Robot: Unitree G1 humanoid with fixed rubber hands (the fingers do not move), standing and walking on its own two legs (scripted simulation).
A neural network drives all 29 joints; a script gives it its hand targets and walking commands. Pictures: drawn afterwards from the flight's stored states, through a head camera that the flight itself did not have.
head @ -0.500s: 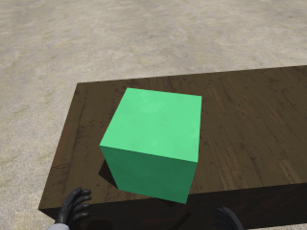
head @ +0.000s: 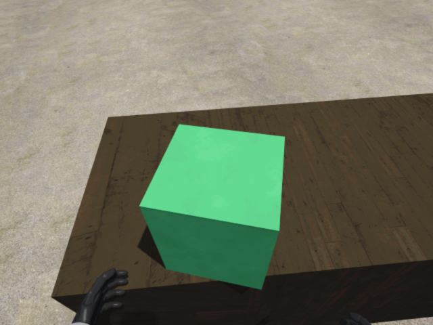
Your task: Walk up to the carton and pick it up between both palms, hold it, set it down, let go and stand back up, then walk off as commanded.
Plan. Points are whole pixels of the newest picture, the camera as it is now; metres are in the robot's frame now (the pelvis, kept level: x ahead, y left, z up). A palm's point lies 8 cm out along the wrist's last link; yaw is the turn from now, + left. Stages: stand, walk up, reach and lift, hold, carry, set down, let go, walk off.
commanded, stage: walk off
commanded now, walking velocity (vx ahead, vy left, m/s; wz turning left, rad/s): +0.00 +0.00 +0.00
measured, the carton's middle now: (220, 208) +0.35 +0.01 +0.01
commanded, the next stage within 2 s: none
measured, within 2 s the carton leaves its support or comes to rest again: neither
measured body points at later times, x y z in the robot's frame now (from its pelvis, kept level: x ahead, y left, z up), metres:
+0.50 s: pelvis -0.03 +0.02 -0.01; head -0.02 +0.02 +0.44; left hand +0.17 +0.26 -0.05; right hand +0.08 -0.27 -0.12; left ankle -0.04 +0.11 -0.72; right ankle +0.00 -0.11 -0.74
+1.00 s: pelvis -0.21 -0.02 -0.04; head -0.15 -0.04 +0.40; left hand -0.10 +0.29 -0.13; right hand -0.11 -0.31 -0.17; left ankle -0.05 +0.11 -0.73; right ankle -0.23 -0.08 -0.74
